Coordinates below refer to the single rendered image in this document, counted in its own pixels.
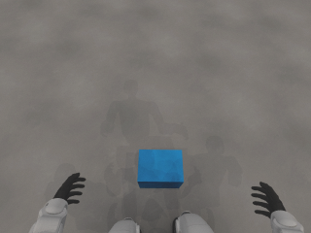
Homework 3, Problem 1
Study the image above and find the right robot forearm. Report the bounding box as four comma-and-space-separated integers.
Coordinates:
270, 210, 304, 233

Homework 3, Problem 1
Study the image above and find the robot right hand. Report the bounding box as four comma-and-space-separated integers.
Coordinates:
251, 182, 286, 218

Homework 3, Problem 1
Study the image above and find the left robot forearm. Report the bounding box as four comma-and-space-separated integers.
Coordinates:
28, 198, 68, 233

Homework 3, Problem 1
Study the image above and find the robot left hand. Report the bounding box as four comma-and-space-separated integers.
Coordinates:
53, 173, 86, 205

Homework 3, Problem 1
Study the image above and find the robot right thigh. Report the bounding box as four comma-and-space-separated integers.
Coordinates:
175, 214, 214, 233

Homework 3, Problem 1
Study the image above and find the robot left thigh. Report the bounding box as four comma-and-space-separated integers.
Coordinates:
109, 219, 140, 233

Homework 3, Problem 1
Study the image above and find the carton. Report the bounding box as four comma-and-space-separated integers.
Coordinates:
137, 150, 184, 188

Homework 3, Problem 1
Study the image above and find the robot thigh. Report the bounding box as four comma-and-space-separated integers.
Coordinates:
109, 219, 140, 233
175, 214, 214, 233

